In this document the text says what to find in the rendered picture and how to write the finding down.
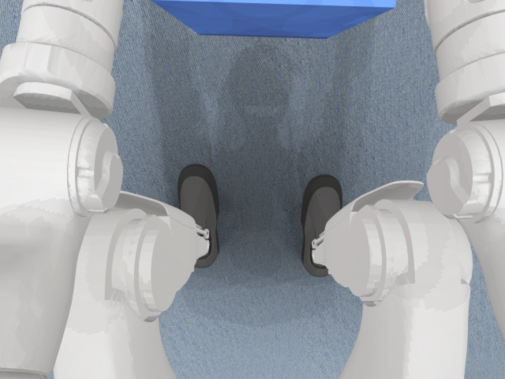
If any robot right foot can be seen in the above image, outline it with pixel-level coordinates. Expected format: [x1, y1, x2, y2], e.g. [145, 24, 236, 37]
[301, 174, 342, 277]

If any carton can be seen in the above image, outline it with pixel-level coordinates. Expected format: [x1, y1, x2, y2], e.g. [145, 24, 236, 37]
[152, 0, 397, 39]

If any left robot upper arm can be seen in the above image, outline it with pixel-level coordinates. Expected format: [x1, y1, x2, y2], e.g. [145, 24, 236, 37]
[0, 106, 123, 379]

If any right robot upper arm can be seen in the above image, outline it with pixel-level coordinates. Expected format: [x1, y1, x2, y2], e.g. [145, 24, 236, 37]
[426, 119, 505, 340]

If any robot right forearm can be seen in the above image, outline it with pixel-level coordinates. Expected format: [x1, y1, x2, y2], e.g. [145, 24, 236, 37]
[424, 0, 505, 126]

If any robot left forearm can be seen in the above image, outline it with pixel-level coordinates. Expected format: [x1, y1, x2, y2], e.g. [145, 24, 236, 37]
[0, 0, 124, 120]

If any right robot shin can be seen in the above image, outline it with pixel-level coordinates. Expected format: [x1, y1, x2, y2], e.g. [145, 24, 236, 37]
[312, 181, 473, 287]

